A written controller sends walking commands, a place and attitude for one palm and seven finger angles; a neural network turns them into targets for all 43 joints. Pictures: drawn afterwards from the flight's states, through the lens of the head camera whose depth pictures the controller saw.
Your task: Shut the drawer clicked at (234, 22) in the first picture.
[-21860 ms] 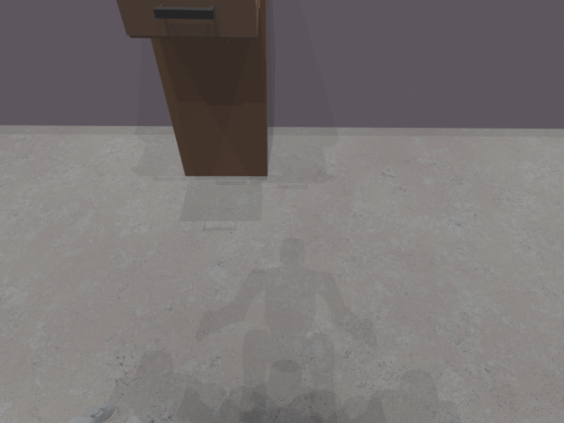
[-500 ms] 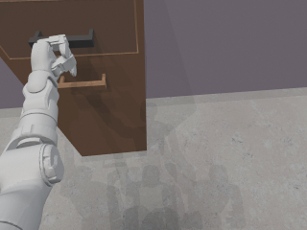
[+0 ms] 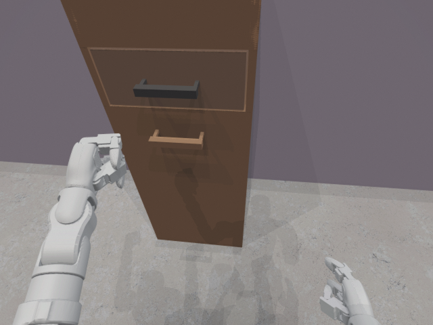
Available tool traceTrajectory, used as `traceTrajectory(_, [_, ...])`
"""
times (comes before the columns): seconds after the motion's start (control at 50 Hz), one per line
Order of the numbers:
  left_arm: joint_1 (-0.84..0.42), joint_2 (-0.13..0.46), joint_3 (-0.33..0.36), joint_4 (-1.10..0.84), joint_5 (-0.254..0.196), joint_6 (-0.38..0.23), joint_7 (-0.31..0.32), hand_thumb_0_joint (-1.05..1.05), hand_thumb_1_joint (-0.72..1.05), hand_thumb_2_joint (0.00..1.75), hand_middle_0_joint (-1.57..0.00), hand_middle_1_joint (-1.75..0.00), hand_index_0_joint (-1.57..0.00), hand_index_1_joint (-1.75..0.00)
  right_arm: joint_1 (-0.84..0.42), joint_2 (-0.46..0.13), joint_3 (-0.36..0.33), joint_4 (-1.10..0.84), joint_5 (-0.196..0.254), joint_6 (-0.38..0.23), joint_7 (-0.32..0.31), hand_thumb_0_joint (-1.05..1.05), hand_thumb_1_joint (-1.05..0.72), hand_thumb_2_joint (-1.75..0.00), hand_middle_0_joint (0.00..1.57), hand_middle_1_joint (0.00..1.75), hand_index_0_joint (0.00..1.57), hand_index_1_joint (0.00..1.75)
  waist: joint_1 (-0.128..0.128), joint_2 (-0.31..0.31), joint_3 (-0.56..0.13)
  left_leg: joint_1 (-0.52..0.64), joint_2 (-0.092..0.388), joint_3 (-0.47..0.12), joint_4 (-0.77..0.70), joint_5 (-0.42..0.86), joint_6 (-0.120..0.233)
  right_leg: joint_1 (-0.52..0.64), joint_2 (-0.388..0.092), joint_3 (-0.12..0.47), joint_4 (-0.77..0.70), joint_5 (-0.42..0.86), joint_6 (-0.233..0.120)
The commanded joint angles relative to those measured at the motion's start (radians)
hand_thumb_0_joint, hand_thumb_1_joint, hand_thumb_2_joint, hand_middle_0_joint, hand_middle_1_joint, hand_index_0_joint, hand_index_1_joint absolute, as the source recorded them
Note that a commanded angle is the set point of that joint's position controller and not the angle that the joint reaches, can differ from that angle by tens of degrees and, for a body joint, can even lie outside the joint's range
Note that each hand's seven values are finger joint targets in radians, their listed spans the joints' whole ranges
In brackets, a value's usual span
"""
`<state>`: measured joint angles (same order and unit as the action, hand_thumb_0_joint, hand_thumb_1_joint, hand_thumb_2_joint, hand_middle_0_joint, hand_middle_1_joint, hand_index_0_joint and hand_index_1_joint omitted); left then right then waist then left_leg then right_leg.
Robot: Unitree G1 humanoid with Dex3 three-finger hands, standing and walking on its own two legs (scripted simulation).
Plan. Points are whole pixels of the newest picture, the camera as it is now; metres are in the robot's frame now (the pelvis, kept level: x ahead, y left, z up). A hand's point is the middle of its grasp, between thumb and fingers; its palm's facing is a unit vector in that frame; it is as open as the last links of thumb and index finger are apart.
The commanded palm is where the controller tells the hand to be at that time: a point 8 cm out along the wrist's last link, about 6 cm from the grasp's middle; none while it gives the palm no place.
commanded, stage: draw the hand back to the body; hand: left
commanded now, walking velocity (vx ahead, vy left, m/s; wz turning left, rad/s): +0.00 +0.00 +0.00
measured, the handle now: (168, 87) +0.63 +0.18 +0.14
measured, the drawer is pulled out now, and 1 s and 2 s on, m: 0.00 0.00 0.00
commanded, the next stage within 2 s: step back with the hand held close in 0.74 s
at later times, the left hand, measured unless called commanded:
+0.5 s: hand (58, 237) +0.19 +0.23 +0.16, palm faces +0.35 -0.86 -0.37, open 3.3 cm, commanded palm +0.14 +0.28 +0.18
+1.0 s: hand (32, 242) +0.18 +0.25 +0.17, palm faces +0.38 -0.81 -0.44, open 3.3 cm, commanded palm +0.12 +0.29 +0.18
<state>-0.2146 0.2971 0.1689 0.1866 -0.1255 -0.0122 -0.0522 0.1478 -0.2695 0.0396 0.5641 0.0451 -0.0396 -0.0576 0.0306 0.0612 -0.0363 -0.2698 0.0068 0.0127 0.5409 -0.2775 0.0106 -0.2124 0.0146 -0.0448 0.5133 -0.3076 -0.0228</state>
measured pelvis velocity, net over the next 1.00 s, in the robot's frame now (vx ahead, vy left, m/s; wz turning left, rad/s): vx -0.01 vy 0.01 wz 0.00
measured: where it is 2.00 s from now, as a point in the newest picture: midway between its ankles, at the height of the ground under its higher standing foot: outside the picture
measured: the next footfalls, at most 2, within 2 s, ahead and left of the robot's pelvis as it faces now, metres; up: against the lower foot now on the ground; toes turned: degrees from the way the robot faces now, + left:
right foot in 1.88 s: -0.24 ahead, -0.03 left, +0.00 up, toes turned +0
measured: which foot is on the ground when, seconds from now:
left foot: down 0.00-1.00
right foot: down 0.00-1.00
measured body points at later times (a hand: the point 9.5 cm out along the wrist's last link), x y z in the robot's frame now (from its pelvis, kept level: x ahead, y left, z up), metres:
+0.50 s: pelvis -0.01 +0.00 +0.01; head -0.03 -0.03 +0.46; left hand +0.17 +0.28 +0.18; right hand +0.16 -0.22 -0.09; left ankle +0.01 +0.11 -0.73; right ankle -0.02 -0.10 -0.73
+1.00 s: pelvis -0.01 +0.01 +0.01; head -0.02 +0.00 +0.46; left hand +0.15 +0.30 +0.20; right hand +0.18 -0.20 -0.07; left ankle +0.01 +0.11 -0.73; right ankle -0.02 -0.10 -0.73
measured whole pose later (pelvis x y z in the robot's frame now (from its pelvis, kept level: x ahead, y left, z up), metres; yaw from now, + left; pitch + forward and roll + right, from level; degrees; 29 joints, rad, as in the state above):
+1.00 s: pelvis -0.01 +0.01 +0.01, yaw +0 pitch -3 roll -1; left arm 0.54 0.35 0.32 -0.48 -0.04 -0.17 0.09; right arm 0.18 -0.22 0.04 0.59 -0.01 -0.05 -0.07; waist 0.04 0.07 0.03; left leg -0.17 0.00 0.01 0.43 -0.21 0.03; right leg -0.09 0.01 -0.04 0.35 -0.21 0.00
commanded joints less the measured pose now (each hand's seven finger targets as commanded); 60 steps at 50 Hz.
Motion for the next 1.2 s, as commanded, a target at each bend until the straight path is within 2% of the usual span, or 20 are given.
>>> traceTrajectory(0.0, [-0.252,0.181,0.056,-0.348,0.031,-0.099,0.096,0.00,0.90,0.90,-1.40,-1.60,-1.40,-1.60,-0.076,-0.085,-0.027,-0.106,-0.009,-0.029,-0.018,0.00,-0.90,-0.90,0.20,0.30,0.20,0.30,-0.021,-0.035,-0.169,0.206,-0.008,-0.011,-0.114,0.193,0.029,0.030,-0.003,0.032,-0.132,0.247,0.005])
traceTrajectory(0.1, [-0.136,0.195,0.089,-0.449,0.051,-0.124,0.134,0.00,0.90,0.90,-1.40,-1.60,-1.40,-1.60,-0.108,-0.070,-0.019,-0.095,-0.025,-0.032,-0.028,0.00,-0.90,-0.90,0.20,0.30,0.20,0.30,-0.004,0.019,-0.137,0.241,-0.009,-0.009,-0.165,0.189,0.025,0.083,-0.005,0.032,-0.179,0.222,0.001])
traceTrajectory(0.12, [-0.083,0.198,0.091,-0.446,0.051,-0.125,0.134,0.00,0.90,0.90,-1.40,-1.60,-1.40,-1.60,-0.113,-0.074,-0.019,-0.091,-0.028,-0.031,-0.029,0.00,-0.90,-0.90,0.20,0.30,0.20,0.30,0.002,-0.014,-0.115,0.235,-0.007,-0.013,-0.173,0.186,0.027,0.087,-0.003,0.032,-0.194,0.211,0.002])
traceTrajectory(0.16, [-0.015,0.177,0.084,-0.497,0.052,-0.133,0.136,0.00,0.90,0.90,-1.40,-1.60,-1.40,-1.60,-0.123,-0.065,-0.017,-0.095,-0.029,-0.034,-0.026,0.00,-0.90,-0.90,0.20,0.30,0.20,0.30,0.005,0.020,-0.100,0.249,-0.005,-0.012,-0.188,0.187,0.023,0.095,-0.004,0.031,-0.203,0.204,0.001])
traceTrajectory(0.32, [0.375,0.193,0.159,-0.639,0.050,-0.157,0.134,0.00,0.90,0.90,-1.40,-1.60,-1.40,-1.60,-0.132,-0.068,-0.036,-0.099,-0.046,-0.043,-0.015,0.00,-0.90,-0.90,0.20,0.30,0.20,0.30,0.031,-0.072,-0.039,0.237,-0.002,-0.007,-0.196,0.215,0.028,0.118,-0.005,0.031,-0.245,0.210,0.006])
traceTrajectory(0.44, [0.543,0.208,0.211,-0.784,0.054,-0.181,0.144,0.00,0.90,0.90,-1.40,-1.60,-1.40,-1.60,-0.125,-0.057,-0.047,-0.103,-0.047,-0.063,-0.018,0.00,-0.90,-0.90,0.20,0.30,0.20,0.30,0.032,0.001,-0.018,0.236,0.000,-0.001,-0.187,0.197,0.026,0.099,-0.015,0.039,-0.257,0.171,0.008])
traceTrajectory(0.54, [0.701,0.201,0.226,-0.865,0.058,-0.188,0.155,0.00,0.90,0.90,-1.40,-1.60,-1.40,-1.60,-0.112,-0.057,-0.052,-0.113,-0.044,-0.089,-0.024,0.00,-0.90,-0.90,0.20,0.30,0.20,0.30,0.035,0.019,0.020,0.227,0.002,-0.008,-0.189,0.173,0.020,0.077,-0.008,0.034,-0.265,0.137,0.007])
traceTrajectory(0.62, [0.595,0.177,0.187,-0.840,0.073,-0.188,0.164,0.00,0.90,0.90,-1.40,-1.60,-1.40,-1.60,-0.098,-0.066,-0.056,-0.089,-0.049,-0.109,-0.032,0.00,-0.90,-0.90,0.20,0.30,0.20,0.30,0.010,-0.020,0.097,0.229,-0.003,-0.010,-0.196,0.109,0.024,0.012,-0.003,0.031,-0.293,0.073,0.010])
traceTrajectory(0.72, [0.587,0.180,0.198,-0.800,0.078,-0.185,0.175,0.00,0.90,0.90,-1.40,-1.60,-1.40,-1.60,-0.093,-0.064,-0.053,-0.083,-0.051,-0.116,-0.042,0.00,-0.90,-0.90,0.20,0.30,0.20,0.30,0.024,-0.041,0.075,0.227,-0.003,-0.023,-0.210,0.079,0.026,0.041,-0.005,0.027,-0.275,0.044,0.005])
traceTrajectory(0.8, [0.624,0.181,0.211,-0.837,0.073,-0.183,0.173,0.00,0.90,0.90,-1.40,-1.60,-1.40,-1.60,-0.098,-0.057,-0.049,-0.090,-0.057,-0.116,-0.038,0.00,-0.90,-0.90,0.20,0.30,0.20,0.30,0.042,0.004,-0.005,0.238,0.000,-0.025,-0.203,0.170,0.023,0.108,-0.012,0.030,-0.238,0.139,0.001])
traceTrajectory(0.84, [0.634,0.174,0.205,-0.840,0.073,-0.178,0.172,0.00,0.90,0.90,-1.40,-1.60,-1.40,-1.60,-0.102,-0.054,-0.045,-0.091,-0.057,-0.117,-0.035,0.00,-0.90,-0.90,0.20,0.30,0.20,0.30,0.041,0.022,0.015,0.230,0.003,-0.026,-0.206,0.181,0.018,0.109,-0.011,0.029,-0.237,0.153,0.000])
traceTrajectory(0.86, [0.530,0.324,0.343,-0.940,0.073,-0.221,0.176,0.00,0.90,0.90,-1.40,-1.60,-1.40,-1.60,-0.094,-0.090,-0.048,-0.131,-0.046,-0.089,-0.028,0.00,-0.90,-0.90,0.20,0.30,0.20,0.30,-0.003,0.024,0.094,0.137,0.015,-0.052,-0.176,0.135,0.046,0.010,-0.047,0.106,-0.278,0.191,0.006])
traceTrajectory(0.88, [0.652,0.246,0.292,-0.849,0.071,-0.222,0.165,0.00,0.90,0.90,-1.40,-1.60,-1.40,-1.60,-0.091,-0.074,-0.049,-0.112,-0.053,-0.073,-0.028,0.00,-0.90,-0.90,0.20,0.30,0.20,0.30,-0.005,-0.029,0.087,0.131,0.012,-0.061,-0.160,0.153,0.047,0.000,-0.066,0.094,-0.276,0.197,0.006])
traceTrajectory(0.9, [0.705,0.212,0.254,-0.838,0.076,-0.216,0.159,0.00,0.90,0.90,-1.40,-1.60,-1.40,-1.60,-0.093,-0.075,-0.052,-0.118,-0.055,-0.061,-0.024,0.00,-0.90,-0.90,0.20,0.30,0.20,0.30,-0.006,-0.034,0.078,0.142,0.016,-0.057,-0.153,0.199,0.046,-0.008,-0.069,0.090,-0.267,0.219,0.009])
traceTrajectory(0.94, [0.734,0.204,0.245,-0.859,0.077,-0.222,0.155,0.00,0.90,0.90,-1.40,-1.60,-1.40,-1.60,-0.087,-0.079,-0.059,-0.131,-0.055,-0.045,-0.023,0.00,-0.90,-0.90,0.20,0.30,0.20,0.30,-0.012,-0.013,0.034,0.151,0.024,-0.051,-0.147,0.288,0.042,0.002,-0.068,0.060,-0.231,0.278,0.017])
traceTrajectory(0.98, [0.781,0.204,0.249,-0.863,0.075,-0.225,0.156,0.00,0.90,0.90,-1.40,-1.60,-1.40,-1.60,-0.074,-0.080,-0.067,-0.141,-0.053,-0.030,-0.023,0.00,-0.90,-0.90,0.20,0.30,0.20,0.30,-0.012,0.010,-0.038,0.166,0.040,-0.054,-0.145,0.395,0.042,0.027,-0.061,0.044,-0.185,0.327,0.025])
traceTrajectory(1.06, [0.839,0.237,0.289,-0.890,0.065,-0.230,0.162,0.00,0.90,0.90,-1.40,-1.60,-1.40,-1.60,-0.068,-0.078,-0.083,-0.168,-0.041,-0.005,-0.025,0.00,-0.90,-0.90,0.20,0.30,0.20,0.30,-0.010,-0.035,-0.138,0.170,0.060,-0.060,-0.131,0.532,0.039,0.066,-0.050,0.026,-0.119,0.403,0.038])
traceTrajectory(1.1, [0.850,0.255,0.307,-0.915,0.061,-0.235,0.166,0.00,0.90,0.90,-1.40,-1.60,-1.40,-1.60,-0.068,-0.077,-0.090,-0.178,-0.037,0.003,-0.027,0.00,-0.90,-0.90,0.20,0.30,0.20,0.30,-0.010,-0.048,-0.159,0.155,0.066,-0.062,-0.124,0.543,0.040,0.072,-0.048,0.026,-0.096,0.416,0.042])
traceTrajectory(1.12, [0.850,0.275,0.324,-0.929,0.061,-0.238,0.169,0.00,0.90,0.90,-1.40,-1.60,-1.40,-1.60,-0.078,-0.079,-0.091,-0.183,-0.038,0.004,-0.030,0.00,-0.90,-0.90,0.20,0.30,0.20,0.30,-0.006,-0.017,-0.163,0.141,0.064,-0.062,-0.131,0.523,0.042,0.071,-0.049,0.028,-0.090,0.398,0.043])
traceTrajectory(1.18, [0.871,0.262,0.320,-0.936,0.059,-0.244,0.175,0.00,0.90,0.90,-1.40,-1.60,-1.40,-1.60,-0.069,-0.077,-0.095,-0.190,-0.034,0.007,-0.032,0.00,-0.90,-0.90,0.20,0.30,0.20,0.30,-0.009,-0.011,-0.147,0.082,0.077,-0.074,-0.144,0.468,0.046,0.074,-0.043,0.031,-0.063,0.358,0.045])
